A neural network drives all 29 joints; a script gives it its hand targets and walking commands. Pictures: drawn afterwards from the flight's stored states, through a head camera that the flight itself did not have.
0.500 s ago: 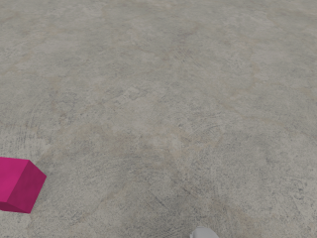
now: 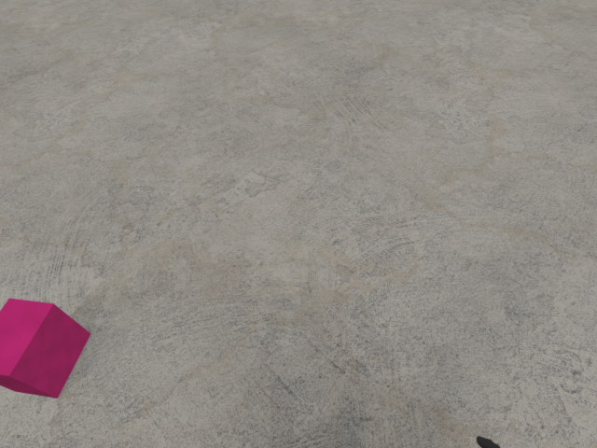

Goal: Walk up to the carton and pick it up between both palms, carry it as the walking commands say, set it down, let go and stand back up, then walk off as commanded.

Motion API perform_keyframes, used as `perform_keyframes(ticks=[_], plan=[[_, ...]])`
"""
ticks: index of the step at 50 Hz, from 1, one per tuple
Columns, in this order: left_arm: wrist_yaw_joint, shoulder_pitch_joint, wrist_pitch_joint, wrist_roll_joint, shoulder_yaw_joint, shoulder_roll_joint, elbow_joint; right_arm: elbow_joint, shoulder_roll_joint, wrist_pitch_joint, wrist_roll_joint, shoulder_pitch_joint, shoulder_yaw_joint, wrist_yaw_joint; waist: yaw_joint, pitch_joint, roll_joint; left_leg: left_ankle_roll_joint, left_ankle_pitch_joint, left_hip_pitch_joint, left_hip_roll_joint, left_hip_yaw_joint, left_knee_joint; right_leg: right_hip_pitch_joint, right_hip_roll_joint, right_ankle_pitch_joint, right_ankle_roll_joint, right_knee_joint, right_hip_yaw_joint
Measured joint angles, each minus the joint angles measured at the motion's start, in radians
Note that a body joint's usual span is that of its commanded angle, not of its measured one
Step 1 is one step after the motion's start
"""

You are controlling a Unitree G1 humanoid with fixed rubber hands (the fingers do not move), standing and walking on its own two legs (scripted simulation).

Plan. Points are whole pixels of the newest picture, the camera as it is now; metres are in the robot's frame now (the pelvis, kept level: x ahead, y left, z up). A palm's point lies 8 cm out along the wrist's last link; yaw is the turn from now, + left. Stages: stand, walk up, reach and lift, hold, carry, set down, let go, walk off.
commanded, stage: stand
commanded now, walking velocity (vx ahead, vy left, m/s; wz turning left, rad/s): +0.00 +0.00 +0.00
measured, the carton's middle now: (33, 348) +0.49 +0.94 -0.66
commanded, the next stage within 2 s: none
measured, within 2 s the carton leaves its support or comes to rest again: neither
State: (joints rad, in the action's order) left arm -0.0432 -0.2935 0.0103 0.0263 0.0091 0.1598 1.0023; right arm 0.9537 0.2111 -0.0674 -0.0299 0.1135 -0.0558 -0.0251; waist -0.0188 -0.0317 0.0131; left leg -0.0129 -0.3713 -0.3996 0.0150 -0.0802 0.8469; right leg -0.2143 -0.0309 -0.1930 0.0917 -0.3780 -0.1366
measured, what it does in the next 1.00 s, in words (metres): steps on the spot: left foot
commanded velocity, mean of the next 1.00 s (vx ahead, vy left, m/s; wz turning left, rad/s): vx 0.00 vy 0.00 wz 0.00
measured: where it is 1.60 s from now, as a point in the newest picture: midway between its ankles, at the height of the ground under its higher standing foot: outside the picture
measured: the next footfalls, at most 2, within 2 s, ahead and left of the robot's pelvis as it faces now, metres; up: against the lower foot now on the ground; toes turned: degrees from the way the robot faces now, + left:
left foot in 0.20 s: +0.00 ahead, +0.14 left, +0.00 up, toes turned +2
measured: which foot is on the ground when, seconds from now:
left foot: up 0.00-0.18, down 0.20-1.00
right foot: down 0.00-1.00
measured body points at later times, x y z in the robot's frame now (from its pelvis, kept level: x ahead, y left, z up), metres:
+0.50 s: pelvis -0.01 +0.04 +0.00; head +0.00 +0.04 +0.45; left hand -0.04 +0.26 -0.16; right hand -0.02 -0.17 -0.16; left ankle -0.04 +0.13 -0.74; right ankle +0.01 -0.06 -0.74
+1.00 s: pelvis +0.01 +0.08 +0.00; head +0.01 +0.09 +0.45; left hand -0.04 +0.28 -0.17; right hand -0.04 -0.12 -0.16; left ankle -0.04 +0.13 -0.74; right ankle +0.01 -0.06 -0.74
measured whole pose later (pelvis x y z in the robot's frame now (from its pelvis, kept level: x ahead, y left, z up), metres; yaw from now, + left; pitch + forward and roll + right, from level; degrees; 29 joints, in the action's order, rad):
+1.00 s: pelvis +0.01 +0.08 +0.00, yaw -2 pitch +0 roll +0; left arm -0.04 -0.32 0.01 0.00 0.02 0.12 1.23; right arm 1.18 0.09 0.03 -0.01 0.35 0.03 -0.05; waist -0.01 0.00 -0.02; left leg 0.09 -0.26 -0.07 -0.07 -0.09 0.32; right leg -0.19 0.05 -0.19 -0.03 -0.38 -0.07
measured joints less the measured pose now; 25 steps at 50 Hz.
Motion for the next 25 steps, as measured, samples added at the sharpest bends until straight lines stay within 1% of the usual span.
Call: perform_keyframes(ticks=[4,7,8,10,12,15,21,25], plan=[[-0.001,-0.028,0.009,0.005,0.007,-0.019,0.036,0.018,-0.024,-0.004,0.01,-0.007,0.012,-0.002,-0.007,0.006,-0.012,0.012,-0.009,0.087,0.001,0.028,-0.121,0.01,-0.005,0.002,0.003,0.009,-0.005],[0.001,-0.042,0.008,0.007,0.008,-0.031,0.06,0.041,-0.033,0.002,0.018,-0.001,0.017,-0.003,-0.013,0.007,-0.013,0.013,0.003,0.162,0.004,0.047,-0.235,0.014,-0.005,0.005,0.002,0.012,-0.004],[0.001,-0.047,0.008,0.006,0.008,-0.033,0.068,0.05,-0.035,0.007,0.02,0.003,0.019,-0.003,-0.015,0.008,-0.012,0.012,0.025,0.191,0.005,0.052,-0.29,0.016,-0.005,0.006,0.0,0.013,-0.003],[0.001,-0.055,0.005,0.0,0.006,-0.035,0.084,0.068,-0.036,0.018,0.022,0.016,0.022,-0.003,-0.01,0.007,-0.003,0.006,0.112,0.248,0.016,0.055,-0.406,0.019,-0.009,0.007,-0.006,0.012,-0.007],[0.003,-0.06,0.006,-0.005,0.005,-0.031,0.1,0.096,-0.041,0.028,0.02,0.035,0.025,-0.009,-0.008,0.005,-0.002,-0.008,0.104,0.287,0.016,0.054,-0.467,0.026,-0.007,0.006,-0.015,0.01,-0.008],[0.006,-0.074,0.008,-0.009,-0.002,-0.017,0.12,0.129,-0.052,0.036,0.017,0.079,0.035,-0.012,-0.014,0.016,-0.008,0.003,0.106,0.297,0.012,0.042,-0.473,0.044,-0.006,0.022,-0.024,0.039,0.004],[0.011,-0.064,0.004,-0.012,-0.007,-0.005,0.146,0.183,-0.073,0.061,0.021,0.143,0.055,-0.008,-0.009,0.017,-0.012,0.024,0.111,0.309,-0.003,0.019,-0.483,0.045,0.007,0.033,-0.041,0.04,0.027],[0.013,-0.05,0.002,-0.01,-0.005,-0.012,0.158,0.208,-0.089,0.071,0.02,0.177,0.068,-0.015,-0.004,0.022,-0.013,0.037,0.112,0.314,-0.015,0.01,-0.487,0.044,0.018,0.033,-0.054,0.034,0.036]])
